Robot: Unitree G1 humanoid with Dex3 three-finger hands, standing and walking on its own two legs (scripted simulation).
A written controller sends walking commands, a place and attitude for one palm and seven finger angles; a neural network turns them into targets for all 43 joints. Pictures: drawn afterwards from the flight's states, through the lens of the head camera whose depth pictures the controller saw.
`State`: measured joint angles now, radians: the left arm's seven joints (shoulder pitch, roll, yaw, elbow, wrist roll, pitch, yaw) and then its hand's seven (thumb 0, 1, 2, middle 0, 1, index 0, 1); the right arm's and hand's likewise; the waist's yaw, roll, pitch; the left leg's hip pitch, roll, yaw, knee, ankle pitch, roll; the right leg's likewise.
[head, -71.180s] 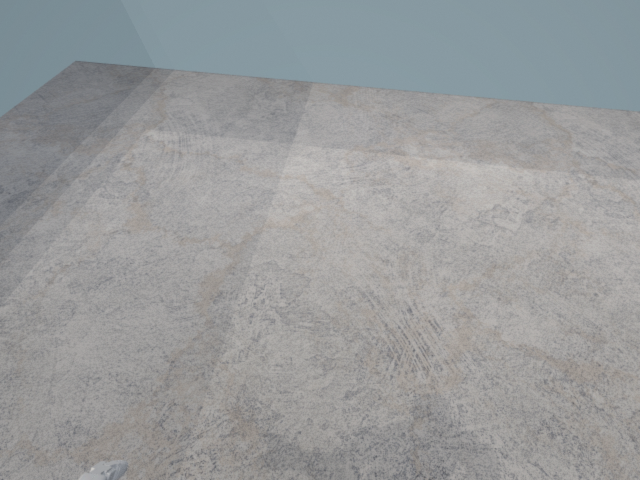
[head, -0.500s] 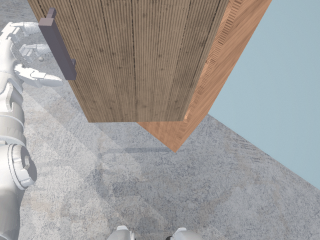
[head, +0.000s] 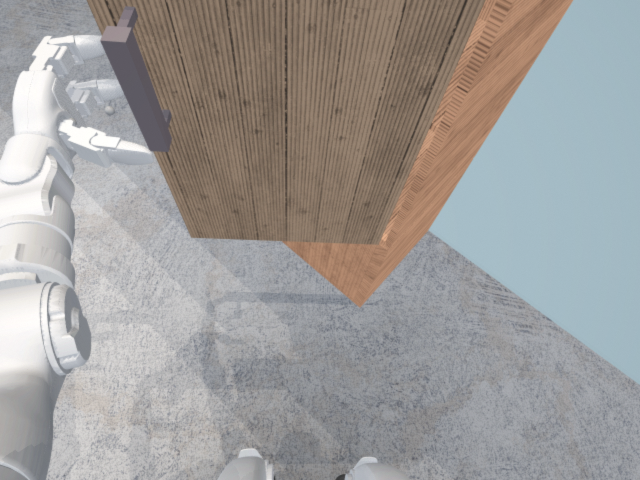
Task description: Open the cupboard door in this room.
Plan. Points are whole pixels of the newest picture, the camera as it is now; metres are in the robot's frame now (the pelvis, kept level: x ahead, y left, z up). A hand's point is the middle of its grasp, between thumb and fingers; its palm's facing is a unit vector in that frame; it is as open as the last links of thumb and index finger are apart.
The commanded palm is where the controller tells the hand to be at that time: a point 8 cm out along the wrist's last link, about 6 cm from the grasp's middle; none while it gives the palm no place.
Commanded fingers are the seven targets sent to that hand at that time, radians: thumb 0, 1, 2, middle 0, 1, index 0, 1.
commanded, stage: slide the fingers in behind the handle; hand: left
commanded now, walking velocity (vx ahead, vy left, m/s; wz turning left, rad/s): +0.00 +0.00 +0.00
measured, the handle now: (146, 85) +0.56 +0.19 +0.12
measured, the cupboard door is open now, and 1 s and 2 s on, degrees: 42 41 41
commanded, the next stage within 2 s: move the hooked fingers beside the handle in 0.18 s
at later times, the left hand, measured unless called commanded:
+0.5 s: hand (110, 109) +0.51 +0.22 +0.13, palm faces +0.05 -1.00 -0.01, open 14.8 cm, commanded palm +0.50 +0.24 +0.12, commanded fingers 0.00 -0.50 0.30 -0.30 -1.20 -0.30 -1.20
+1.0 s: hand (107, 109) +0.51 +0.23 +0.13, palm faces +0.03 -1.00 +0.00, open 14.7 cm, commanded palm +0.49 +0.26 +0.12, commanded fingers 0.00 -0.50 0.30 -0.30 -1.20 -0.30 -1.20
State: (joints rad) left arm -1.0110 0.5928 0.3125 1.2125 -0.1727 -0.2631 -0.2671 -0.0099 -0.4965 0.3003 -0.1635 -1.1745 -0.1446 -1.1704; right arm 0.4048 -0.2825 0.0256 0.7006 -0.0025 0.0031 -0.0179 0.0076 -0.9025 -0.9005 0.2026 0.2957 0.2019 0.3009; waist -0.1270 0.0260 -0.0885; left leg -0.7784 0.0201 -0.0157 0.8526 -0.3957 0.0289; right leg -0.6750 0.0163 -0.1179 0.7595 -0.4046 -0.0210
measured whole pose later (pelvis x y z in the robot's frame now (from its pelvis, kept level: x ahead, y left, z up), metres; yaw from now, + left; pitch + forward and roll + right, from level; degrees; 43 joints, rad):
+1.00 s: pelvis +0.00 +0.00 +0.00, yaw -1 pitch +18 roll -3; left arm -0.97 0.63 0.39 1.20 -0.16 -0.27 -0.32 -0.01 -0.50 0.30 -0.21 -1.17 -0.16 -1.16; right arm 0.42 -0.29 0.03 0.68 0.01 0.04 -0.03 0.01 -0.90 -0.90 0.20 0.30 0.20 0.30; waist -0.14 0.03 -0.09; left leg -0.76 0.03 0.00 0.84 -0.40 0.03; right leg -0.67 0.03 -0.09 0.75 -0.40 -0.02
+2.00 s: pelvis -0.01 +0.00 +0.00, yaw -3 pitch +18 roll -4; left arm -0.94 0.77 0.50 1.26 -0.13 -0.27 -0.48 -0.01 -0.50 0.30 -0.30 -1.20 -0.30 -1.20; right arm 0.41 -0.31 0.05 0.62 0.03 0.08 -0.07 0.01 -0.90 -0.90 0.20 0.30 0.20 0.30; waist -0.17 0.02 -0.08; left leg -0.77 0.04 0.02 0.85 -0.39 0.04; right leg -0.68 0.04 -0.07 0.75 -0.38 -0.01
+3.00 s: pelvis +0.00 +0.00 +0.00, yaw -3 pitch +19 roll -4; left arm -0.93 0.74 0.49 1.22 -0.14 -0.25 -0.48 -0.01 -0.50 0.30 -0.30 -1.20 -0.30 -1.20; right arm 0.40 -0.31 0.05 0.61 0.02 0.08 -0.06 0.01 -0.90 -0.90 0.20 0.30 0.20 0.30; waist -0.17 0.02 -0.09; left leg -0.77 0.05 0.02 0.85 -0.40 0.03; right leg -0.68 0.04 -0.07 0.75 -0.39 -0.02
